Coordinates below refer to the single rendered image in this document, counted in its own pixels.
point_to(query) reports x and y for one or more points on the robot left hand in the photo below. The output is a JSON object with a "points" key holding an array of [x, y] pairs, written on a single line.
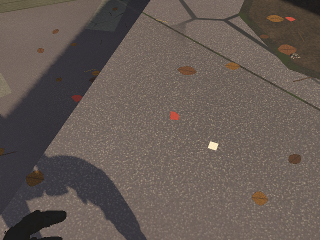
{"points": [[34, 222]]}

